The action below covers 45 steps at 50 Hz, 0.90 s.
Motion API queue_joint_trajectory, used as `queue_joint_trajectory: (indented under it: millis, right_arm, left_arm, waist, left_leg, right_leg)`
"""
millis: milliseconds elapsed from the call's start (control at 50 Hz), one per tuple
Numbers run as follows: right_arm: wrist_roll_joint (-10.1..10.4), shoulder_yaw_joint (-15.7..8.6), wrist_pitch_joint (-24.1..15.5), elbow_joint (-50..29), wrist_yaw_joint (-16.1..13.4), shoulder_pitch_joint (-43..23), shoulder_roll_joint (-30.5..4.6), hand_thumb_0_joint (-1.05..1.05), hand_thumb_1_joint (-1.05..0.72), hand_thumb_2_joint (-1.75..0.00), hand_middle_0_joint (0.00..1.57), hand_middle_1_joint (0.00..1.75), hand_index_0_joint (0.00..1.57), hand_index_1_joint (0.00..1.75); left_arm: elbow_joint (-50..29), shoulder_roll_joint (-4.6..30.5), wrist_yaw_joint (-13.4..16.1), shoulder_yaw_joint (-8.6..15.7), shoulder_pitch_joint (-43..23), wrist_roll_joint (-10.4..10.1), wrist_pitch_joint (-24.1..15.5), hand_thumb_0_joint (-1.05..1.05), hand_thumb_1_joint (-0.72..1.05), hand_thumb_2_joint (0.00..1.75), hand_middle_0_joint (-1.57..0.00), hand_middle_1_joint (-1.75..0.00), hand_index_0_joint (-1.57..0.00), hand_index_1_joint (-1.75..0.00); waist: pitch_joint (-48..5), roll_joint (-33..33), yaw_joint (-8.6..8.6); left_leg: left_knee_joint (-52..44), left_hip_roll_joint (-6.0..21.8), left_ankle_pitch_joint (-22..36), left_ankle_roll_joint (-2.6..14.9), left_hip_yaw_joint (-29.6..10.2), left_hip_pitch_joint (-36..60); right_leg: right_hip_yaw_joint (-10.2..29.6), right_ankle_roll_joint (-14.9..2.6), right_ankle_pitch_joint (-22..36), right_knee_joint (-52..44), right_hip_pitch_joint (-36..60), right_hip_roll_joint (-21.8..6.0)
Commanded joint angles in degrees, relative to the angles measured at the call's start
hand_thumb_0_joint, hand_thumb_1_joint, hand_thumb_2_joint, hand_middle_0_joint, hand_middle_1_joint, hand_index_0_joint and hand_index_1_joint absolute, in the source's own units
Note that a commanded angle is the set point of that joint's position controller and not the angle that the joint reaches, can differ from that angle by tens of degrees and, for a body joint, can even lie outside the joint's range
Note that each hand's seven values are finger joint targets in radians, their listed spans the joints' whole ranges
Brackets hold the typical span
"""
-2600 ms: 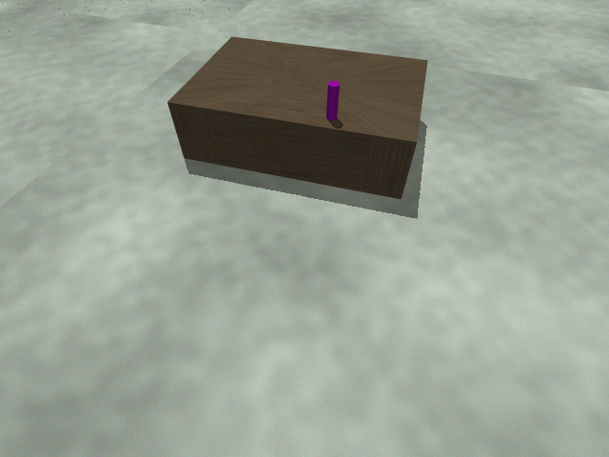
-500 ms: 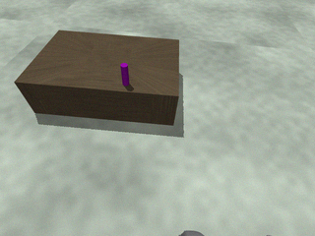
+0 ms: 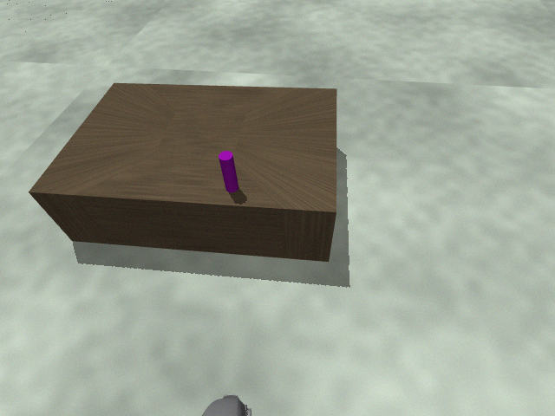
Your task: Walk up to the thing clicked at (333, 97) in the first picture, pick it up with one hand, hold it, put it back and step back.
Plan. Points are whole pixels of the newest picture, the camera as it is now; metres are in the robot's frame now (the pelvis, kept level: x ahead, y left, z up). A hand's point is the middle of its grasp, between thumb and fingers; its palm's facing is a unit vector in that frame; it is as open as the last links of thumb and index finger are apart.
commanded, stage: walk up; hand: left
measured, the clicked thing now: (229, 172) +0.91 +0.24 -0.36
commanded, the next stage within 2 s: none
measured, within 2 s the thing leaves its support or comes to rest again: neither
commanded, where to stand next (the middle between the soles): +0.50 +0.05 m, yaw -2 degrees
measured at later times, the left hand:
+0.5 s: hand (134, 316) +0.30 +0.30 -0.14, palm faces -0.10 -0.93 -0.36, open 7.4 cm
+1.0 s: hand (128, 275) +0.40 +0.36 -0.16, palm faces -0.04 -0.92 -0.39, open 7.4 cm
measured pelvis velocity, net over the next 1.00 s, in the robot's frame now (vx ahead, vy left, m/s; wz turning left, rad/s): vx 0.37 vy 0.07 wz -0.01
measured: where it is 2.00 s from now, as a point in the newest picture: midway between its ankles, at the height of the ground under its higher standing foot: (279, 345)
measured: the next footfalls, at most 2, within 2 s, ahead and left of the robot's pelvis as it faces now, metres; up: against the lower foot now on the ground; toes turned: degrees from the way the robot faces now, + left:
left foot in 0.10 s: +0.19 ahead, +0.16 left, +0.00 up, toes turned +6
right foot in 0.54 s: +0.38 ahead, -0.08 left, +0.00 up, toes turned -6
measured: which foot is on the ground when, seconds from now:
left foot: up 0.00-0.08, down 0.10-0.56, up 0.58-0.90, down 0.92-1.00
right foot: down 0.00-0.14, up 0.16-0.52, down 0.54-0.94, up 0.96-1.00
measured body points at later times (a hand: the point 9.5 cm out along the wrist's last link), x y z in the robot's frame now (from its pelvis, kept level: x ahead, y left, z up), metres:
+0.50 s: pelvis +0.21 +0.04 -0.01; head +0.23 +0.03 +0.44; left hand +0.31 +0.35 -0.11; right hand +0.23 -0.28 -0.12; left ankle +0.15 +0.16 -0.73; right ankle +0.33 -0.09 -0.72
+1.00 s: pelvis +0.37 +0.07 -0.02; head +0.37 +0.08 +0.43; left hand +0.40 +0.40 -0.13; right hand +0.44 -0.26 -0.11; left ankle +0.44 +0.19 -0.73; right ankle +0.34 -0.07 -0.71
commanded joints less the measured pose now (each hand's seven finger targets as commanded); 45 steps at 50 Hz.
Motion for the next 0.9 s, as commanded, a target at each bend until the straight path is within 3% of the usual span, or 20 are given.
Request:
queue_joint_trajectory:
  millis: [0, 60, 80, 100, 120, 140, 160, 200, 240, 320, 380, 440, 480, 500, 520, 540, 580, 660, 800, 880]
  right_arm:
    - [0.03, -3.39, -1.96, -4.76, 0.12, -2.81, -9.73, 0.00, -0.90, -0.90, 0.20, 0.30, 0.20, 0.30]
    - [-0.26, -4.13, -2.52, -2.81, -0.25, 2.47, -10.66, 0.00, -0.90, -0.90, 0.20, 0.30, 0.20, 0.30]
    - [-0.30, -4.91, -2.83, -0.86, -0.93, 8.68, -12.61, 0.00, -0.90, -0.90, 0.20, 0.30, 0.20, 0.30]
    - [-0.91, -6.31, -3.36, -0.10, -1.77, 13.95, -17.51, 0.00, -0.90, -0.90, 0.20, 0.30, 0.20, 0.30]
    - [0.07, -6.77, -3.66, -1.99, -2.12, 12.98, -21.07, 0.00, -0.90, -0.90, 0.20, 0.30, 0.20, 0.30]
    - [1.39, -6.61, -3.18, -2.09, -2.23, 10.71, -20.06, 0.00, -0.90, -0.90, 0.20, 0.30, 0.20, 0.30]
    - [1.58, -5.44, -3.13, -3.16, -2.66, 7.03, -17.38, 0.00, -0.90, -0.90, 0.20, 0.30, 0.20, 0.30]
    - [1.43, -3.88, -3.38, -3.99, -2.96, 3.30, -14.04, 0.00, -0.90, -0.90, 0.20, 0.30, 0.20, 0.30]
    - [1.33, -3.53, -3.64, -4.05, -2.96, 2.94, -13.53, 0.00, -0.90, -0.90, 0.20, 0.30, 0.20, 0.30]
    - [0.98, -3.66, -3.69, -5.10, -3.01, 4.68, -14.25, 0.00, -0.90, -0.90, 0.20, 0.30, 0.20, 0.30]
    - [1.02, -3.60, -3.24, -5.97, -2.84, 4.16, -14.05, 0.00, -0.90, -0.90, 0.20, 0.30, 0.20, 0.30]
    - [1.08, -3.54, -2.52, -6.95, -2.89, 2.43, -13.90, 0.00, -0.90, -0.90, 0.20, 0.30, 0.20, 0.30]
    - [1.29, -2.85, -2.06, -7.91, -2.96, 1.68, -12.38, 0.00, -0.90, -0.90, 0.20, 0.30, 0.20, 0.30]
    - [1.39, -1.73, -2.14, -8.15, -2.92, 3.52, -9.51, 0.00, -0.90, -0.90, 0.20, 0.30, 0.20, 0.30]
    - [1.26, -0.45, -2.28, -9.43, -2.84, 6.07, -6.01, 0.00, -0.90, -0.90, 0.20, 0.30, 0.20, 0.30]
    - [1.29, -1.72, -1.49, -7.89, -3.30, 5.69, -10.95, 0.00, -0.90, -0.90, 0.20, 0.30, 0.20, 0.30]
    - [1.50, -2.42, -0.89, -6.02, -3.56, 3.32, -12.88, 0.00, -0.90, -0.90, 0.20, 0.30, 0.20, 0.30]
    - [0.70, -2.50, -0.39, -2.61, -2.10, 7.49, -10.73, 0.00, -0.90, -0.90, 0.20, 0.30, 0.20, 0.30]
    - [-0.28, -3.02, -1.23, -4.25, -0.71, 0.88, -9.60, 0.00, -0.90, -0.90, 0.20, 0.30, 0.20, 0.30]
    - [-0.34, -3.41, -2.30, -1.36, -1.96, 5.83, -10.00, 0.00, -0.90, -0.90, 0.20, 0.30, 0.20, 0.30]
  left_arm:
    - [-4.10, 17.72, 0.99, 5.50, -0.06, -0.40, -1.61, 0.00, 0.90, 0.90, -0.20, -0.30, -0.20, -0.30]
    - [-4.24, 16.72, 1.09, 4.53, -2.97, -0.36, -0.99, 0.00, 0.90, 0.90, -0.20, -0.30, -0.20, -0.30]
    - [-4.47, 14.52, 1.18, 3.68, -2.65, 0.09, -0.92, 0.00, 0.90, 0.90, -0.20, -0.30, -0.20, -0.30]
    - [-4.80, 9.63, 1.20, 2.27, 0.66, -0.44, -0.86, 0.00, 0.90, 0.90, -0.20, -0.30, -0.20, -0.30]
    - [-4.31, 10.18, 1.76, 2.47, 1.59, -1.17, -0.59, 0.00, 0.90, 0.90, -0.20, -0.30, -0.20, -0.30]
    - [-3.36, 15.28, 2.57, 3.16, -1.67, -0.70, -0.27, 0.00, 0.90, 0.90, -0.20, -0.30, -0.20, -0.30]
    - [-2.52, 14.76, 2.41, 2.81, -0.25, -1.16, -0.14, 0.00, 0.90, 0.90, -0.20, -0.30, -0.20, -0.30]
    - [-0.16, 13.92, 1.89, 2.93, 2.50, -1.79, -0.02, 0.00, 0.90, 0.90, -0.20, -0.30, -0.20, -0.30]
    - [0.43, 12.60, 1.09, 2.94, 3.93, -1.56, 0.33, 0.00, 0.90, 0.90, -0.20, -0.30, -0.20, -0.30]
    - [-1.95, 10.98, 0.07, 2.93, -2.04, -0.93, 0.72, 0.00, 0.90, 0.90, -0.20, -0.30, -0.20, -0.30]
    - [-2.55, 9.95, -0.23, 3.13, -3.91, -0.64, 0.74, 0.00, 0.90, 0.90, -0.20, -0.30, -0.20, -0.30]
    - [-2.22, 9.61, -0.27, 3.54, -3.47, -0.61, 0.48, 0.00, 0.90, 0.90, -0.20, -0.30, -0.20, -0.30]
    - [-0.60, 11.25, 0.29, 4.42, 1.16, -0.36, -0.02, 0.00, 0.90, 0.90, -0.20, -0.30, -0.20, -0.30]
    - [0.68, 13.64, 1.00, 5.58, 6.36, -0.12, -0.52, 0.00, 0.90, 0.90, -0.20, -0.30, -0.20, -0.30]
    - [0.22, 19.41, 1.77, 7.28, 10.83, 0.21, -1.09, 0.00, 0.90, 0.90, -0.20, -0.30, -0.20, -0.30]
    - [-0.64, 21.18, 1.86, 7.14, 9.36, -0.75, -1.00, 0.00, 0.90, 0.90, -0.20, -0.30, -0.20, -0.30]
    - [-2.44, 18.24, 2.13, 6.15, 3.41, -1.50, -0.87, 0.00, 0.90, 0.90, -0.20, -0.30, -0.20, -0.30]
    - [-3.67, 14.99, 2.03, 5.07, -0.37, -0.67, -1.22, 0.00, 0.90, 0.90, -0.20, -0.30, -0.20, -0.30]
    - [-5.00, 16.55, 1.16, 5.57, 0.08, -0.01, -0.93, 0.00, 0.90, 0.90, -0.20, -0.30, -0.20, -0.30]
    - [-5.43, 14.09, 1.25, 3.73, -3.05, -0.11, 0.22, 0.00, 0.90, 0.90, -0.20, -0.30, -0.20, -0.30]
  waist:
    - [-1.80, -10.04, 1.11]
    - [-2.35, -7.09, -3.80]
    - [-6.19, -1.55, -7.29]
    - [-9.49, 13.36, -8.78]
    - [-7.63, 15.61, -7.60]
    - [-5.05, 5.70, -6.91]
    - [-2.73, 2.05, -4.54]
    - [-0.67, 3.95, -2.20]
    - [-2.01, 6.62, -1.70]
    - [0.27, 6.53, -3.09]
    - [-0.57, 5.72, -3.11]
    - [-1.56, 4.84, -1.85]
    - [-3.56, -0.66, 1.12]
    - [-6.78, -8.76, 3.77]
    - [-10.06, -20.48, 4.53]
    - [-9.76, -15.06, 4.47]
    - [-2.88, -7.56, 2.60]
    - [-1.18, -10.32, -0.98]
    - [-1.77, -12.36, 0.53]
    - [-2.82, -6.65, -3.82]
  left_leg:
    - [-7.87, -1.12, 4.44, 0.00, 2.18, 3.92]
    - [-11.93, -3.40, 4.77, 1.00, 4.37, 16.82]
    - [-14.08, -3.87, 1.26, 2.30, 2.55, 26.26]
    - [-24.17, 6.88, -11.16, 5.97, -15.61, 33.60]
    - [-32.27, 18.23, -12.99, 11.47, -38.79, 35.80]
    - [-30.12, 18.63, -9.44, 13.94, -36.55, 29.62]
    - [-28.71, 15.55, -1.80, 12.63, -27.30, 26.96]
    - [-27.79, 11.04, 8.65, 10.73, -15.24, 22.22]
    - [-26.95, 9.46, 17.32, 11.05, -9.14, 21.42]
    - [-28.02, 9.40, 21.16, 12.86, -5.97, 20.73]
    - [-26.43, 7.97, 21.83, 11.47, -3.68, 19.96]
    - [-22.45, 7.34, 14.99, 10.11, -2.66, 16.68]
    - [-13.18, 5.08, 14.69, 7.98, -0.30, 11.05]
    - [-0.58, 1.52, 12.11, 5.99, 2.07, 6.21]
    - [15.36, -5.50, -6.67, 2.96, 4.81, -4.91]
    - [21.60, -6.20, -14.26, 2.49, -0.01, -9.51]
    - [24.16, -1.81, -9.47, 2.25, -5.38, -9.68]
    - [12.47, -0.43, -3.41, 0.69, -2.76, -1.55]
    - [-5.76, -1.20, 2.07, -0.58, 1.73, 3.59]
    - [-12.77, -4.35, 4.84, 0.55, 3.39, 19.56]
  right_leg:
    - [11.90, -10.41, -7.85, -12.88, -1.57, -13.17]
    - [8.18, -7.85, -5.80, -4.90, -8.74, -10.97]
    - [5.84, -6.29, 3.09, 7.04, -11.41, -8.74]
    - [0.10, -2.58, 2.91, 28.44, -19.19, -2.14]
    - [2.60, -1.13, -14.08, 35.93, -30.52, 5.03]
    - [8.83, -1.92, -13.73, 39.75, -29.53, 0.89]
    - [10.77, -1.70, -9.12, 39.34, -28.53, -0.61]
    - [9.58, -1.47, -5.01, 33.52, -24.37, -3.49]
    - [7.15, -0.10, -2.82, 28.42, -20.56, -3.85]
    - [3.79, 0.83, -0.51, 17.62, -19.36, -4.16]
    - [1.23, 0.01, 4.90, 10.51, -14.82, -2.54]
    - [0.13, -0.67, 6.15, 5.73, -7.05, -0.38]
    - [-0.87, -1.52, 6.48, 0.52, 5.66, 1.99]
    - [4.83, -2.93, 1.94, -3.02, 14.58, -0.86]
    - [29.11, -7.71, -5.69, -9.18, 22.34, -16.51]
    - [43.78, -14.13, -13.86, -14.67, 20.44, -23.97]
    - [34.87, -14.79, -14.88, -15.83, 9.84, -20.99]
    - [16.40, -10.78, -3.85, -14.13, -0.97, -12.53]
    - [13.29, -10.68, -13.56, -13.56, -4.06, -12.64]
    - [8.93, -7.38, -10.37, -2.50, -13.75, -9.80]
